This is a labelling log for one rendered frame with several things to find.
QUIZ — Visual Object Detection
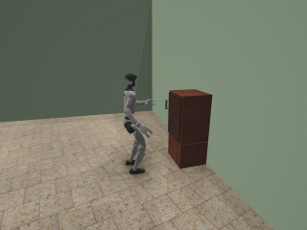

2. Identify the left robot hand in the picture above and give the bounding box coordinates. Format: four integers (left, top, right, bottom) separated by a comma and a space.
145, 99, 155, 105

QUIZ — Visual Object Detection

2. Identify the right robot upper arm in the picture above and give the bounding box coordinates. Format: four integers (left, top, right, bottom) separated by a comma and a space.
124, 91, 135, 114

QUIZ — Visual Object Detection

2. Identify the left robot foot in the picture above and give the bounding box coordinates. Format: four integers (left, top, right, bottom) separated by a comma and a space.
126, 160, 135, 166

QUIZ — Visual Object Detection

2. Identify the right robot hand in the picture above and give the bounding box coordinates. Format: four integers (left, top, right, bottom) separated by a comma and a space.
139, 125, 153, 138

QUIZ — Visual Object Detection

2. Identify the left robot thigh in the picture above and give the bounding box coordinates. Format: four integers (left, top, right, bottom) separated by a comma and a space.
134, 124, 140, 146

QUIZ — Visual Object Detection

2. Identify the handle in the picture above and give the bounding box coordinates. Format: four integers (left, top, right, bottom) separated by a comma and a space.
165, 100, 170, 109

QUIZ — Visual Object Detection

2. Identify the robot right forearm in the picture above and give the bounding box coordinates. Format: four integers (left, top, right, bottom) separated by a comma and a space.
126, 108, 142, 128

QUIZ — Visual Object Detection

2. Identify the robot left forearm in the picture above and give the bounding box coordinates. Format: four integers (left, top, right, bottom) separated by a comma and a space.
135, 101, 146, 105

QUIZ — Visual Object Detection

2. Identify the cupboard door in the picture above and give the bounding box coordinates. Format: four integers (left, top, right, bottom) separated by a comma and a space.
168, 92, 182, 143

